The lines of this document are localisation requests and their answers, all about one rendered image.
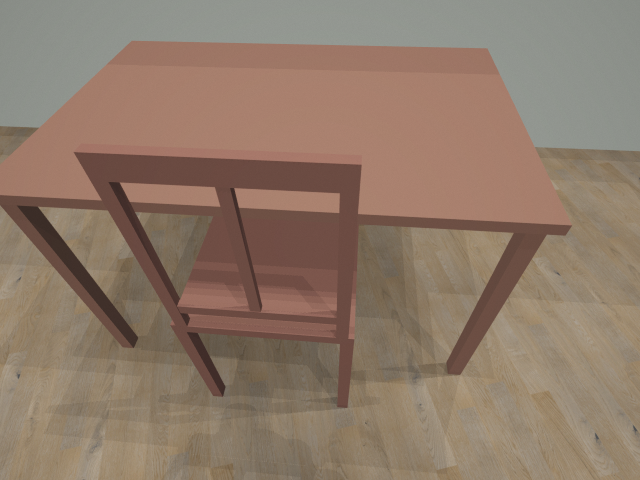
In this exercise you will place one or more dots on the chair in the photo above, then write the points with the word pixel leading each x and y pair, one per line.
pixel 277 279

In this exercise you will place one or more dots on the table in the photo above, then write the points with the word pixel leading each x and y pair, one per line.
pixel 442 143

